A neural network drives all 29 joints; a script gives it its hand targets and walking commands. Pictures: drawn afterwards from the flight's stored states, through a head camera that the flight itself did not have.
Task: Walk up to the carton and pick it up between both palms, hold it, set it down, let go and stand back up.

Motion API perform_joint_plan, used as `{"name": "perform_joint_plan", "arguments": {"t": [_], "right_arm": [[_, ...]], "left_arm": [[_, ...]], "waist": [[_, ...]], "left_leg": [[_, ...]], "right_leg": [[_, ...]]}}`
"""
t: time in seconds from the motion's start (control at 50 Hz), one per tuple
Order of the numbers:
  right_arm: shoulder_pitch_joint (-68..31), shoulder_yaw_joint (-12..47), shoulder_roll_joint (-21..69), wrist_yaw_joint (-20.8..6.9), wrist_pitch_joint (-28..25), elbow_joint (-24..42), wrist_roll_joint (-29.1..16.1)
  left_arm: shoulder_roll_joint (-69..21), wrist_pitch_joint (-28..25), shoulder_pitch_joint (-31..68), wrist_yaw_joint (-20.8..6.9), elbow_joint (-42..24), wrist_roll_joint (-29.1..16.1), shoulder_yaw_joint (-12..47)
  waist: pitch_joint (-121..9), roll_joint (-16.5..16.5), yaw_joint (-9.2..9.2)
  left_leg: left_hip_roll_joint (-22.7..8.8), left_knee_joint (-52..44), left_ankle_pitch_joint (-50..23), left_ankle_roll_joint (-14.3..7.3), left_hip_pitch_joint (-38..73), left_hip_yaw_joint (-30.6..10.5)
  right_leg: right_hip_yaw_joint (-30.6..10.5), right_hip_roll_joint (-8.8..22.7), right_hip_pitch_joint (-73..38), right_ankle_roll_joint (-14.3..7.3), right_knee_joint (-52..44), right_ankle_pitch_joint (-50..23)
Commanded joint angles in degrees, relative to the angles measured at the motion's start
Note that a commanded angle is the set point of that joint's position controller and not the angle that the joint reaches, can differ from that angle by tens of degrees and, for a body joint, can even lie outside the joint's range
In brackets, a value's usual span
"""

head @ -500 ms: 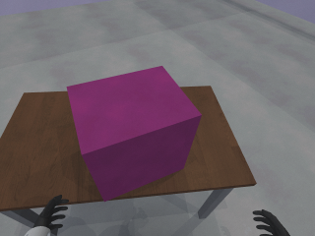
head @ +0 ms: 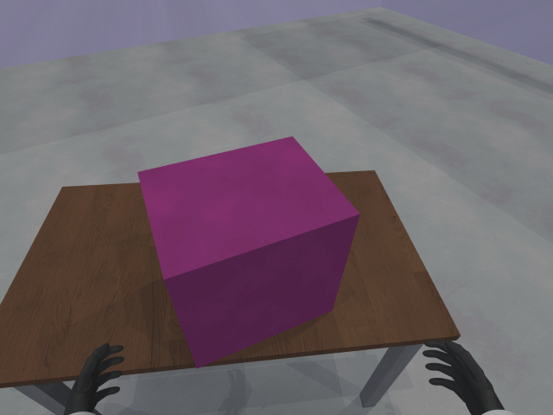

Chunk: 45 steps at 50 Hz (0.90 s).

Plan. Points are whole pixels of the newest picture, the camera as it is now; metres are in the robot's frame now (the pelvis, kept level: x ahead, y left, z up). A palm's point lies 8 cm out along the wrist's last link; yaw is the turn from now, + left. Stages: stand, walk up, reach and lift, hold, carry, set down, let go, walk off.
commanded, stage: reach and lift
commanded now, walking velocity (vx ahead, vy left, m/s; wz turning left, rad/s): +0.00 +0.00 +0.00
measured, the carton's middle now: (246, 249) +0.44 +0.03 -0.03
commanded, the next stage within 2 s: none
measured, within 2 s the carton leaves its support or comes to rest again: neither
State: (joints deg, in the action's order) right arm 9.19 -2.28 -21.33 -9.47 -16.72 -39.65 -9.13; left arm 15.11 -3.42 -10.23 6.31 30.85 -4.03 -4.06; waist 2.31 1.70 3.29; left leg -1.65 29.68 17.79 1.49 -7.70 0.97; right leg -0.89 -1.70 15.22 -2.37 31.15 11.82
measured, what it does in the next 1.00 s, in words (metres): stands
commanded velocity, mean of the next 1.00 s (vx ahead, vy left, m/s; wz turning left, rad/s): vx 0.00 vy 0.00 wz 0.00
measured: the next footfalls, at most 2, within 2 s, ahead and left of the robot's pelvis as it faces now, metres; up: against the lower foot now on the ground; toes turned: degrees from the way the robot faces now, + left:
none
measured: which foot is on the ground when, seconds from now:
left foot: down 0.00-1.00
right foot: down 0.00-1.00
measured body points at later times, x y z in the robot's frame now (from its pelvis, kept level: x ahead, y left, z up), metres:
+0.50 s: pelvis +0.03 +0.01 +0.00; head +0.02 +0.00 +0.45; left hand +0.20 +0.25 -0.03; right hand +0.20 -0.27 -0.02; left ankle -0.01 +0.14 -0.73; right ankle +0.06 -0.09 -0.73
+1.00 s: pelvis +0.04 +0.01 +0.00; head +0.05 +0.00 +0.45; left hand +0.26 +0.23 -0.03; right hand +0.27 -0.27 -0.01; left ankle -0.01 +0.14 -0.73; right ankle +0.06 -0.09 -0.73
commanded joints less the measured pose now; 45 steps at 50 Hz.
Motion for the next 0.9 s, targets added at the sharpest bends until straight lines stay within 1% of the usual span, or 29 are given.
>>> {"name": "perform_joint_plan", "arguments": {"t": [0.0, 0.02, 0.04, 0.06, 0.1, 0.14, 0.18, 0.24, 0.26, 0.3, 0.32, 0.36, 0.4, 0.48, 0.52, 0.58, 0.62, 0.66, 0.7, 0.74, 0.82, 0.88], "right_arm": [[-2.1, -0.1, -10.8, -3.3, -6.0, 3.5, -8.3], [-2.1, 0.1, -11.5, -3.8, -6.9, 3.1, -9.2], [-1.9, 0.2, -12.2, -4.2, -7.9, 2.9, -9.9], [-1.4, 0.3, -12.7, -4.7, -8.9, 2.7, -10.6], [-0.3, 0.3, -14.0, -5.3, -11.0, 2.3, -11.6], [0.7, 0.6, -15.3, -5.8, -13.1, 1.7, -12.5], [1.4, 1.3, -16.4, -6.0, -15.1, 1.3, -13.1], [2.2, 2.5, -17.3, -5.9, -17.4, 0.7, -13.8], [2.2, 2.8, -17.4, -5.8, -18.0, 0.4, -14.0], [2.3, 3.3, -17.5, -5.8, -19.0, -0.2, -14.5], [2.1, 3.6, -17.5, -5.8, -19.3, -0.7, -14.7], [1.3, 4.0, -17.4, -6.0, -19.7, -1.5, -15.3], [0.0, 4.6, -17.2, -6.4, -19.8, -1.8, -15.9], [-4.6, 5.6, -16.8, -7.4, -18.9, -1.6, -17.5], [-7.6, 6.1, -16.5, -7.9, -17.5, -1.9, -18.2], [-11.8, 6.8, -16.2, -8.5, -14.6, -1.2, -19.3], [-13.8, 6.9, -16.3, -8.8, -12.5, -0.6, -19.9], [-15.0, 6.6, -16.6, -8.8, -10.7, -0.1, -20.0], [-15.7, 6.1, -17.1, -8.4, -9.6, 0.5, -19.9], [-15.4, 5.7, -17.7, -7.8, -9.2, 1.1, -19.7], [-13.8, 5.5, -19.4, -6.3, -10.1, 2.6, -19.6], [-12.6, 6.6, -20.0, -4.8, -11.7, 4.9, -20.1]], "left_arm": [[-1.4, -5.8, 2.8, 2.1, -11.5, 0.4, -0.1], [-2.2, -6.6, 2.1, 2.6, -12.9, 0.9, 0.3], [-2.9, -7.5, 1.1, 3.0, -14.1, 1.3, 0.8], [-3.6, -8.4, -0.1, 3.3, -15.3, 1.4, 1.3], [-4.7, -10.5, -2.6, 3.7, -16.8, 1.2, 2.5], [-5.6, -12.7, -4.9, 3.7, -17.2, 0.8, 3.4], [-6.4, -14.7, -6.9, 3.4, -16.2, 0.1, 4.1], [-7.2, -17.4, -8.8, 2.6, -13.6, -1.2, 4.3], [-7.3, -18.2, -9.0, 2.3, -12.9, -1.6, 4.3], [-7.4, -19.6, -9.2, 2.0, -11.9, -2.1, 4.2], [-7.5, -20.2, -9.0, 1.9, -11.7, -2.3, 4.2], [-7.6, -21.2, -8.1, 1.8, -11.6, -2.2, 4.1], [-7.4, -22.0, -6.3, 2.1, -12.2, -2.1, 4.0], [-6.9, -22.5, -0.5, 3.3, -13.0, -2.1, 4.2], [-6.9, -21.6, 3.1, 4.0, -11.9, -2.1, 4.7], [-6.9, -19.2, 7.3, 5.0, -9.7, -2.4, 5.3], [-6.8, -17.3, 8.7, 5.4, -8.2, -2.5, 5.5], [-6.6, -15.2, 9.1, 5.6, -7.5, -2.3, 5.0], [-6.2, -13.5, 8.6, 5.5, -7.6, -1.8, 3.8], [-6.1, -12.2, 7.3, 5.1, -8.7, -1.3, 2.3], [-6.3, -11.1, 3.4, 4.2, -13.6, -0.5, 0.0], [-5.4, -11.8, 1.1, 3.5, -17.6, -0.4, -1.8]], "waist": [[-5.8, -7.2, -8.90], [-6.9, -8.6, -9.01], [-8.2, -9.3, -9.16], [-9.4, -9.5, -9.23], [-11.3, -8.6, -8.75], [-12.4, -6.3, -8.04], [-12.3, -3.0, -7.20], [-11.1, 2.2, -6.01], [-10.6, 3.3, -5.76], [-9.7, 4.7, -5.33], [-9.3, 4.8, -5.23], [-8.8, 4.4, -5.24], [-8.4, 3.5, -5.67], [-6.5, 0.9, -6.61], [-5.4, -0.3, -6.87], [-4.2, -1.1, -7.78], [-4.5, -1.3, -8.38], [-5.4, -1.3, -8.79], [-6.8, -0.7, -9.11], [-9.0, 0.2, -9.11], [-15.3, 1.6, -8.95], [-19.8, 3.0, -8.76]], "left_leg": [[0.4, -10.6, -1.8, 0.5, -11.0, 0.5], [0.3, -10.1, -4.1, 1.1, -10.0, 0.3], [0.4, -9.1, -7.0, 1.7, -7.9, 0.2], [0.5, -8.1, -10.0, 2.3, -5.5, 0.1], [0.5, -6.6, -15.4, 3.0, -1.8, -0.6], [0.4, -5.5, -19.8, 3.2, -0.3, -1.3], [0.5, -5.0, -22.5, 3.0, -0.6, -1.7], [1.2, -5.4, -22.4, 2.4, -4.1, -1.4], [1.4, -5.5, -21.8, 2.3, -5.0, -1.3], [1.8, -5.7, -21.1, 2.1, -5.8, -1.1], [1.9, -5.7, -20.8, 2.1, -6.1, -1.1], [2.0, -5.8, -19.6, 2.1, -6.3, -1.0], [2.0, -5.8, -17.4, 2.0, -7.1, -0.9], [2.0, -6.4, -8.8, 1.5, -10.2, -0.6], [1.9, -7.4, -2.2, 1.2, -12.2, -0.5], [1.8, -9.4, 7.8, 0.6, -15.8, -0.1], [1.7, -10.3, 11.2, 0.3, -17.1, 0.0], [1.6, -10.7, 11.7, 0.3, -17.4, 0.0], [1.6, -10.7, 9.5, 0.4, -16.9, 0.3], [1.7, -10.1, 4.2, 0.5, -15.4, 0.5], [2.0, -7.0, -11.9, 1.1, -11.1, 0.7], [2.6, -4.5, -23.6, 1.7, -9.6, 0.9]], "right_leg": [[-0.6, 0.2, -10.8, -1.6, -9.0, 2.5], [-0.1, -0.4, -10.2, -1.9, -8.3, 0.3], [0.2, -0.7, -8.7, -2.3, -8.2, -1.4], [0.4, -1.0, -7.0, -2.5, -8.2, -2.9], [1.0, -1.7, -4.5, -2.6, -7.9, -6.5], [1.2, -2.1, -3.9, -2.5, -7.5, -10.2], [1.0, -2.3, -5.0, -2.3, -7.1, -13.9], [0.3, -2.3, -8.4, -1.7, -6.4, -18.7], [0.1, -2.3, -9.0, -1.5, -6.3, -19.4], [-0.1, -2.4, -9.2, -1.1, -6.2, -19.7], [-0.2, -2.4, -9.0, -1.1, -6.2, -19.4], [-0.2, -2.5, -8.0, -1.2, -6.4, -17.3], [-0.3, -2.5, -6.8, -1.3, -6.5, -14.0], [-0.8, -2.1, -3.5, -1.7, -6.7, -4.0], [-1.3, -1.6, -1.7, -1.9, -7.1, 1.9], [-2.4, -0.1, -0.1, -1.8, -8.0, 11.2], [-2.8, 0.6, 0.2, -1.6, -8.6, 14.6], [-3.0, 1.1, -0.1, -1.5, -9.1, 15.0], [-3.1, 1.4, -1.1, -1.3, -9.2, 12.8], [-2.8, 1.2, -2.9, -1.1, -8.9, 7.3], [-1.7, -0.9, -8.5, -1.5, -6.6, -10.0], [-1.6, -2.1, -14.6, -1.6, -4.3, -24.9]]}}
